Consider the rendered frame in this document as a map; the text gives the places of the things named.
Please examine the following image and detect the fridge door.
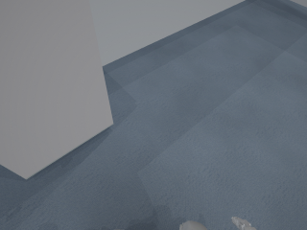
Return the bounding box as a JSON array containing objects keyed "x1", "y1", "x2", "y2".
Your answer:
[{"x1": 0, "y1": 0, "x2": 113, "y2": 179}]

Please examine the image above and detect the robot right hand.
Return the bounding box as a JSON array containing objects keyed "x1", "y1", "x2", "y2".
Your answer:
[{"x1": 231, "y1": 217, "x2": 257, "y2": 230}]

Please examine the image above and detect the robot right thigh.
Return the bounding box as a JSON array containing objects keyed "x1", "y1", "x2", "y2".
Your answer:
[{"x1": 179, "y1": 220, "x2": 207, "y2": 230}]

